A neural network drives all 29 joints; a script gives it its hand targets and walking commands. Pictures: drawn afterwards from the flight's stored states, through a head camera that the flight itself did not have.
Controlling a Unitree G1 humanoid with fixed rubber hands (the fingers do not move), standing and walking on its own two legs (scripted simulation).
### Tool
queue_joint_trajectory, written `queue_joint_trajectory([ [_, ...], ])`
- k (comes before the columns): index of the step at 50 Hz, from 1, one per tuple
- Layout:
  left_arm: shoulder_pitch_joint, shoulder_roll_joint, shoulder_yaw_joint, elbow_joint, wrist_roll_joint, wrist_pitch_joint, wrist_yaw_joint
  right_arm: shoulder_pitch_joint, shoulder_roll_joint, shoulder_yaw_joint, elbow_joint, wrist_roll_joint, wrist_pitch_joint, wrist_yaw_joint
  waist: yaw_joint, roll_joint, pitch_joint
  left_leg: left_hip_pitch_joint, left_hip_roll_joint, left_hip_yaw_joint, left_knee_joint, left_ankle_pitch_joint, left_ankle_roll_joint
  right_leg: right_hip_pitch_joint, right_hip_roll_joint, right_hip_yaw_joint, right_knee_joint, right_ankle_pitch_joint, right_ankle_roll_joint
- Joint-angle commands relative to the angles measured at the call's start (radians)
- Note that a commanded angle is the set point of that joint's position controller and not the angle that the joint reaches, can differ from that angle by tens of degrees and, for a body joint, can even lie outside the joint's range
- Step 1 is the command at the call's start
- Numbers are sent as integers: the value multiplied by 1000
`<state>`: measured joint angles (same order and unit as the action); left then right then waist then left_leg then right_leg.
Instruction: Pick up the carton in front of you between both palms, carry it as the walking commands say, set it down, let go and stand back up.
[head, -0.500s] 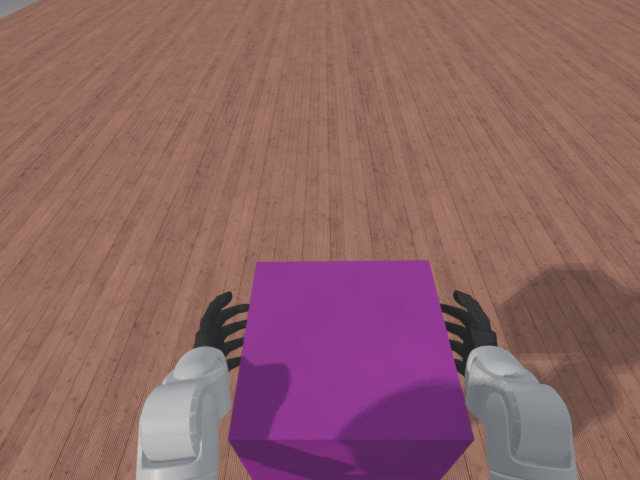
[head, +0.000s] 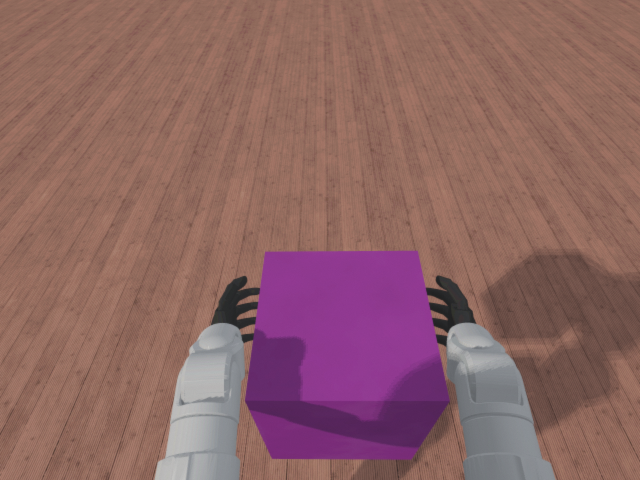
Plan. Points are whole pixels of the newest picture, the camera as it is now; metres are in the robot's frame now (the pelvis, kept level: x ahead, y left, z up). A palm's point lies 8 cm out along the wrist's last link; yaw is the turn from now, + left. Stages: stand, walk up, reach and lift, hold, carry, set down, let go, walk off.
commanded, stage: carry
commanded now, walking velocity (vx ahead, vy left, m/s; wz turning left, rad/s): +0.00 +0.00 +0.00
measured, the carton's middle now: (341, 359) +0.29 +0.00 -0.05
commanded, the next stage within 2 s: hold in 1.12 s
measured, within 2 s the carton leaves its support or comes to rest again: neither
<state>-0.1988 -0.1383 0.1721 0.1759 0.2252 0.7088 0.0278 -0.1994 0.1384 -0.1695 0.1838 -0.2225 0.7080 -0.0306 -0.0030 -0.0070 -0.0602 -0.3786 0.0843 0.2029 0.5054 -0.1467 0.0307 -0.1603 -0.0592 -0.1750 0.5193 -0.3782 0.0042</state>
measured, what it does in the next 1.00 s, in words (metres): stands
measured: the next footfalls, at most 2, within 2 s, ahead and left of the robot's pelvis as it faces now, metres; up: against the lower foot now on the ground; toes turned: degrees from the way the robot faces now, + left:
none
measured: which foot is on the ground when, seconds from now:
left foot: down 0.00-1.00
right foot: down 0.00-1.00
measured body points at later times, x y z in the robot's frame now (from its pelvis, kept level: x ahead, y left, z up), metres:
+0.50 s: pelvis -0.01 -0.01 +0.00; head -0.01 -0.01 +0.45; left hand +0.30 +0.14 +0.03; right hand +0.30 -0.16 +0.03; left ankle +0.07 +0.11 -0.73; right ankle -0.07 -0.10 -0.73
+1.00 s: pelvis -0.01 -0.02 +0.00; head -0.02 -0.02 +0.45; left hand +0.29 +0.13 +0.03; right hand +0.29 -0.17 +0.03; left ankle +0.08 +0.11 -0.73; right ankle -0.07 -0.11 -0.73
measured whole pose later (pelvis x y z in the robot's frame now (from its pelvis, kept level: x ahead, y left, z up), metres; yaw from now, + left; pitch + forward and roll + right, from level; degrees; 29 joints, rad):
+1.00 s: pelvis -0.01 -0.02 +0.00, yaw +0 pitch +1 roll +0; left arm -0.22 -0.14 0.18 0.15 0.23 0.73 0.02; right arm -0.22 0.14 -0.18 0.15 -0.24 0.74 -0.02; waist 0.00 0.00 -0.06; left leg -0.40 0.11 0.19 0.51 -0.13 0.00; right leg -0.20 -0.04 -0.18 0.57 -0.40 -0.03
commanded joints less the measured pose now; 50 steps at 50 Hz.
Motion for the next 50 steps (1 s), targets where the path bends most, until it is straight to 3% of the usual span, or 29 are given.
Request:
queue_joint_trajectory([
  [1, -481, -763, -529, -46, -206, -88, -194, -491, 771, 531, -50, 208, -91, 200, 2, 13, -244, 219, 87, -111, -41, 164, 0, -60, -93, 78, -98, 171, -18],
  [7, -467, -863, -607, -110, -249, -44, -216, -475, 869, 603, -116, 250, -49, 221, 4, 14, -287, 231, 91, -105, -14, 245, 5, -44, -92, 79, -66, 242, -18],
  [13, -426, -847, -571, -94, -230, -4, -218, -432, 847, 560, -106, 226, -7, 221, 4, 7, -273, 212, 93, -105, -8, 248, 3, -52, -95, 83, -63, 263, -18],
  [50, -467, -876, -560, -80, -236, -4, -228, -478, 881, 566, -97, 235, -5, 229, 5, 1, -259, 195, 87, -90, -7, 210, -16, -70, -101, 84, -68, 275, -32],
])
